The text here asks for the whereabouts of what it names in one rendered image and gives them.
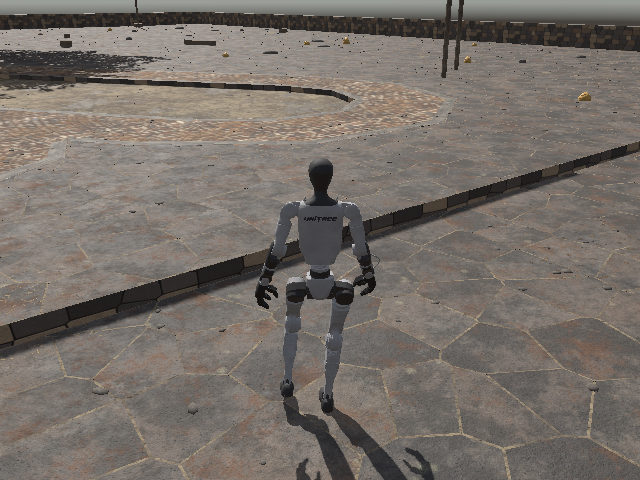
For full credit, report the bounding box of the left robot hand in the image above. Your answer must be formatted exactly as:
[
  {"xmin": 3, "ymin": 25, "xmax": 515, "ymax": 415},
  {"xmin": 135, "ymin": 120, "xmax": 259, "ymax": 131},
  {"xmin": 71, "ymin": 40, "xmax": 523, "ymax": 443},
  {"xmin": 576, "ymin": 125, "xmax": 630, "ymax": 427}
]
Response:
[{"xmin": 255, "ymin": 282, "xmax": 278, "ymax": 309}]

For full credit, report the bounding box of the right robot hand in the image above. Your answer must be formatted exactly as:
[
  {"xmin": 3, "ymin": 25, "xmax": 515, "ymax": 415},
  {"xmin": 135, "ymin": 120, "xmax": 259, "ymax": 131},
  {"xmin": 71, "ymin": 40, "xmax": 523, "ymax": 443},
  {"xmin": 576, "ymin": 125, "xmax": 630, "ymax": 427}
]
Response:
[{"xmin": 353, "ymin": 275, "xmax": 376, "ymax": 296}]

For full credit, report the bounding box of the robot right foot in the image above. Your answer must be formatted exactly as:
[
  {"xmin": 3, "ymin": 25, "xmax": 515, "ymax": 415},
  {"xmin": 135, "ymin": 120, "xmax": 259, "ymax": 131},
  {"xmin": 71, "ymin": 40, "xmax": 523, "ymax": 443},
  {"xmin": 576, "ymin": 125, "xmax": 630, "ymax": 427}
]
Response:
[{"xmin": 319, "ymin": 387, "xmax": 333, "ymax": 413}]

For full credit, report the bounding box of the right robot forearm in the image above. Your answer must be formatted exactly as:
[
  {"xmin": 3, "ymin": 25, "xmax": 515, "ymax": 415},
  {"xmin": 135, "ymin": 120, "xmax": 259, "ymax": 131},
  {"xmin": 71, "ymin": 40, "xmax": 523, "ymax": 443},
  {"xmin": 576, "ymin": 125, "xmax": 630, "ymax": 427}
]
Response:
[{"xmin": 357, "ymin": 241, "xmax": 375, "ymax": 279}]

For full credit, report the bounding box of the left robot forearm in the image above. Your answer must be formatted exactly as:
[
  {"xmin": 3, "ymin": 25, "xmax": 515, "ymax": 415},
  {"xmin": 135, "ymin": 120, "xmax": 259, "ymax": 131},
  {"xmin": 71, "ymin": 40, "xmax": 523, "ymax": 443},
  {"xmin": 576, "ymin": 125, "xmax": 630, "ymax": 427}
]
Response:
[{"xmin": 258, "ymin": 241, "xmax": 280, "ymax": 286}]

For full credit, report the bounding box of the right robot upper arm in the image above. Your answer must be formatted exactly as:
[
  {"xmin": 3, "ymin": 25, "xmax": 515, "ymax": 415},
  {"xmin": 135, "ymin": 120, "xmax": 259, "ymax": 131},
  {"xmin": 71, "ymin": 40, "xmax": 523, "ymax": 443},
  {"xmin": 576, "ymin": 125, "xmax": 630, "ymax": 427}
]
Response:
[{"xmin": 341, "ymin": 201, "xmax": 368, "ymax": 257}]

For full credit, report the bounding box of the left robot upper arm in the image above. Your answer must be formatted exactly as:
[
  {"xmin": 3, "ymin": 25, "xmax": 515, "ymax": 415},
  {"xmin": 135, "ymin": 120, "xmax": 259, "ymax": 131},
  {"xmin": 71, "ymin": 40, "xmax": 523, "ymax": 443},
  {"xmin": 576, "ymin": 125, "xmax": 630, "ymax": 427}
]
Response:
[{"xmin": 271, "ymin": 201, "xmax": 300, "ymax": 257}]

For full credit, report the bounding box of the robot left shin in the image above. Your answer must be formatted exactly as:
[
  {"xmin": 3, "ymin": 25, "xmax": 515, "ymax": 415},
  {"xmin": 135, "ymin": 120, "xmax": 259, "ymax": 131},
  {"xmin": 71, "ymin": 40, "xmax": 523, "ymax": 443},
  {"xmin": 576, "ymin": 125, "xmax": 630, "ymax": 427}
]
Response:
[{"xmin": 283, "ymin": 316, "xmax": 298, "ymax": 384}]

